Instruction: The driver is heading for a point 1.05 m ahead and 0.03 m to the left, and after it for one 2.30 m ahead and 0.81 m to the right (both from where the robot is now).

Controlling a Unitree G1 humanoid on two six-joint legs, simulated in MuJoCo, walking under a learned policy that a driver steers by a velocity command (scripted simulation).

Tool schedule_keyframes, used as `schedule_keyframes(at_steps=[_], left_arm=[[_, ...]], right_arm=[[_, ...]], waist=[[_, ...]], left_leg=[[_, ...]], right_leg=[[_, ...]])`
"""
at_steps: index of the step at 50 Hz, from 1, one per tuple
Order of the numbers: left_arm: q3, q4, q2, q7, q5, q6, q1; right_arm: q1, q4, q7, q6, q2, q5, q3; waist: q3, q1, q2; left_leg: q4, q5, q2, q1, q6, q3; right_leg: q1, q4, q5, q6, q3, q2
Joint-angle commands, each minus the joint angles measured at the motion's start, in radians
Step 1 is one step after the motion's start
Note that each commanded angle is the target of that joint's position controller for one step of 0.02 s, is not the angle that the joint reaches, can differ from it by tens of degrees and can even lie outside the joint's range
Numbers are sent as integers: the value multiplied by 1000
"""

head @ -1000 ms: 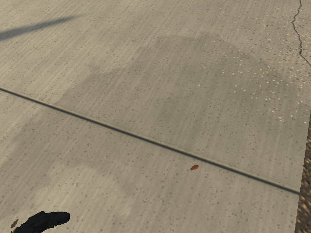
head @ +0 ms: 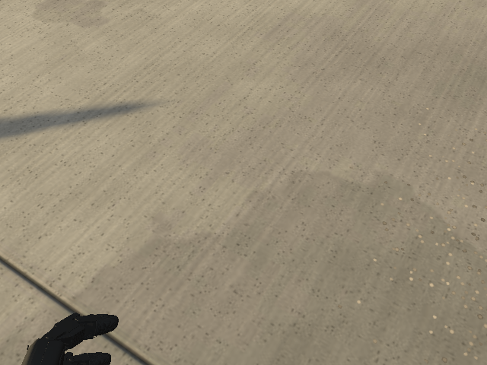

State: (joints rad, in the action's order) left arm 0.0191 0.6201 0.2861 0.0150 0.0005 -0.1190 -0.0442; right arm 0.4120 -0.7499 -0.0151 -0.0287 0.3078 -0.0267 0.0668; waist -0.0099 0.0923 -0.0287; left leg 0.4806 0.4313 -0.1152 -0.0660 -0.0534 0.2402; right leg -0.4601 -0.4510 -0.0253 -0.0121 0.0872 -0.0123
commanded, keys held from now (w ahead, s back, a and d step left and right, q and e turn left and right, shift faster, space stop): w+q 0.36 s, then w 0.10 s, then w+e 0.54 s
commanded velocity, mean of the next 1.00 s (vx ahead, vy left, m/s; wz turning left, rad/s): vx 0.50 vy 0.00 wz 0.14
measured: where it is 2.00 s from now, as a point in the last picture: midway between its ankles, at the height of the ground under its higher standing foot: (199, 212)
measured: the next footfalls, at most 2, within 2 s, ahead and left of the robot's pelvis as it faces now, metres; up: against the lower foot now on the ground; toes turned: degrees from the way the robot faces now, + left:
left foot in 0.52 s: +0.39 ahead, +0.19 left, +0.00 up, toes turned +18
right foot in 1.06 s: +0.73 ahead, +0.01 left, +0.00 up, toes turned +0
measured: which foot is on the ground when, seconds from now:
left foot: down 0.00-0.02, up 0.04-0.50, down 0.52-1.00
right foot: down 0.00-0.54, up 0.56-1.00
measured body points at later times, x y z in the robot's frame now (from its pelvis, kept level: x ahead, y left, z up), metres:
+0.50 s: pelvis +0.26 +0.03 +0.00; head +0.29 +0.05 +0.45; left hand +0.17 +0.32 -0.13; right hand +0.55 -0.11 -0.07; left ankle +0.36 +0.18 -0.72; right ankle +0.13 -0.13 -0.73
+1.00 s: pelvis +0.52 +0.10 +0.00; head +0.55 +0.10 +0.45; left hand +0.69 +0.36 -0.10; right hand +0.58 -0.18 -0.12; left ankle +0.36 +0.18 -0.73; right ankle +0.70 +0.00 -0.70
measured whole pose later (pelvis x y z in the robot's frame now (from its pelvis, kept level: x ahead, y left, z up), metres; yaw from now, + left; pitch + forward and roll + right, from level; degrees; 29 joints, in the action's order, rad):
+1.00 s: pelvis +0.52 +0.10 +0.00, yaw +5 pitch +1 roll +2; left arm 0.04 0.73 0.26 0.06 -0.02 -0.03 -0.11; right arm 0.32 -0.82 -0.01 -0.06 0.28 -0.01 0.07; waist -0.03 0.07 -0.03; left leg 0.24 0.37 -0.02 0.12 0.00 -0.24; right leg -0.61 -0.64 -0.04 0.04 -0.02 0.07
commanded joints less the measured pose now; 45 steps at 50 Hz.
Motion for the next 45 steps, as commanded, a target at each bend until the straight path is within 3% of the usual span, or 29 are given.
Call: schedule_keyframes(at_steps=[1,2,3,4,5,6,8,11,17,20,22,24,25,26,27,28,29,30,31,32,33,36,38,41,45], left_arm=[[96,-17,253,-20,25,-13,-303],[101,18,248,-10,6,4,-357],[81,1,163,-10,-3,8,-311],[71,-3,129,-13,0,16,-268],[64,3,112,-13,6,18,-228],[58,11,93,-14,11,17,-203],[58,28,84,-14,11,10,-186],[71,61,115,-13,4,0,-193],[83,112,164,-18,-2,15,-215],[88,150,186,-16,-19,28,-275],[92,171,201,-12,-30,40,-296],[96,186,229,-15,-38,51,-298],[89,193,225,-17,-41,57,-289],[71,190,192,-20,-30,54,-295],[24,147,61,-8,1,39,-378],[31,174,110,-2,-24,18,-365],[59,142,189,2,-62,12,-269],[54,123,169,0,-63,10,-217],[54,127,151,-6,-42,15,-199],[60,139,148,-8,-31,30,-225],[58,157,129,-7,-32,47,-266],[53,162,80,-13,-32,78,-272],[53,144,71,-15,-29,80,-222],[46,123,52,1,-23,70,-149],[32,67,33,26,-20,68,-21]], right_arm=[[16,97,4,-16,16,9,-6],[84,113,3,-22,33,-9,-14],[33,96,2,-18,125,-17,9],[-60,111,2,-12,149,-8,17],[-107,125,3,-9,136,3,18],[-124,133,7,-7,122,7,22],[-114,134,15,4,81,-2,17],[-163,159,18,12,48,6,7],[-315,193,50,-8,21,5,-8],[-399,229,64,-12,12,2,-14],[-416,246,70,-14,24,5,-10],[-348,239,67,-12,64,16,11],[-212,203,61,-11,103,16,34],[-55,161,45,-6,162,17,61],[33,145,28,-6,276,35,77],[53,159,27,-12,218,31,60],[0,146,33,-21,166,34,41],[-52,132,34,-28,136,29,32],[-111,122,37,-35,99,28,22],[-153,123,39,-46,65,33,13],[-177,120,40,-55,56,37,13],[-195,87,36,-84,64,43,22],[-183,62,26,-88,68,49,26],[-180,41,16,-85,85,44,29],[-115,-2,6,-68,120,29,41]], waist=[[310,-168,-78],[366,-147,-313],[231,-165,-165],[119,-173,-81],[46,-156,-38],[11,-135,-52],[-10,-113,-89],[-28,-110,-58],[-49,-159,-22],[-73,-182,-14],[-74,-168,-20],[-12,-102,-49],[64,-15,-39],[155,60,-16],[314,17,222],[471,51,201],[300,56,139],[175,17,127],[101,-22,99],[69,-59,122],[60,-84,131],[9,-110,97],[-22,-101,88],[-46,-78,83],[-95,-25,56]], left_leg=[[476,-137,46,-397,0,3],[707,175,35,-632,29,-62],[799,101,100,-706,40,-45],[813,15,131,-712,47,-84],[781,-45,160,-690,53,-100],[742,-85,188,-665,55,-101],[705,-120,212,-612,59,-129],[612,-184,228,-649,75,-138],[292,-449,215,-606,61,-206],[188,-424,196,-583,32,-234],[140,-338,168,-554,-2,-255],[98,-252,106,-395,-45,-296],[32,-307,73,-187,-75,-314],[47,-364,120,103,-105,-242],[35,-310,438,503,-255,232],[-111,-267,555,512,-333,518],[-130,-292,509,385,-272,330],[-145,-337,454,243,-225,166],[-177,-381,407,121,-192,71],[-216,-421,375,32,-173,-2],[-258,-422,364,-26,-170,-45],[-335,-487,364,-97,-173,-155],[-351,-506,354,-78,-159,-222],[-367,-507,330,-56,-129,-320],[-361,-526,372,44,-118,-374]], right_leg=[[738,4,-133,185,341,311],[845,102,-381,276,701,448],[733,142,-514,244,644,416],[611,152,-443,207,486,373],[496,178,-314,196,372,329],[427,203,-227,189,288,296],[350,253,-139,187,168,258],[343,295,-22,213,65,269],[398,299,105,180,-135,245],[458,288,130,171,-162,271],[514,248,249,164,-172,294],[537,109,574,149,-193,297],[488,-53,660,127,-225,270],[305,-273,511,93,-240,230],[-114,-689,-221,24,-227,75],[-194,-883,-574,17,-9,-5],[-275,-911,-522,25,32,45],[-281,-846,-441,31,5,96],[-254,-775,-375,25,-7,128],[-193,-736,-316,20,1,152],[-136,-729,-271,11,4,156],[-148,-679,-186,-13,18,155],[-207,-589,-88,-22,36,149],[-196,-395,78,-14,0,134],[-223,-238,105,17,-62,122]])
Velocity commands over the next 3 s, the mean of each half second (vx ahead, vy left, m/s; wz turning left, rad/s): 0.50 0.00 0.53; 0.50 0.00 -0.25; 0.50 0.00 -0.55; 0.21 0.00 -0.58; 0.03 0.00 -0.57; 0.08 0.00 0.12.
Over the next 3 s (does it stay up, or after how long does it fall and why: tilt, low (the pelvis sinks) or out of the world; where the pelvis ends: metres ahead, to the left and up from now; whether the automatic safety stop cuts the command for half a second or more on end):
stays up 1.02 0.07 0.01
